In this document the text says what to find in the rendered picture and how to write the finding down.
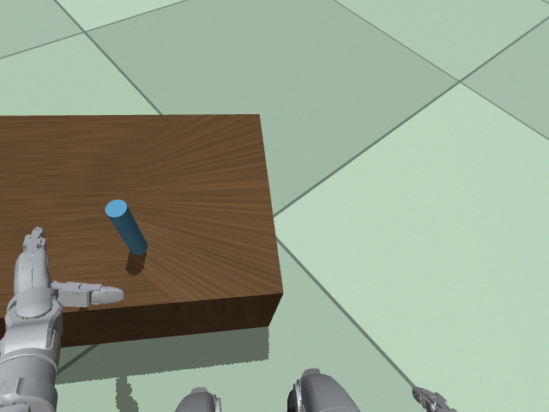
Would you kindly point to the right robot hand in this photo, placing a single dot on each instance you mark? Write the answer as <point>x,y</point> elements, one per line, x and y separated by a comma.
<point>432,402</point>

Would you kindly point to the left robot hand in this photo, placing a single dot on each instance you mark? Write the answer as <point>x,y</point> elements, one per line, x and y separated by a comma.
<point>32,270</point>

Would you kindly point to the left robot arm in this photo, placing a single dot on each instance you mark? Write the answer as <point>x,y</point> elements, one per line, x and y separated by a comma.
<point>30,351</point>

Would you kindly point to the can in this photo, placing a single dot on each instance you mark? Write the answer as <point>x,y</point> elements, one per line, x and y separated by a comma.
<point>124,222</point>

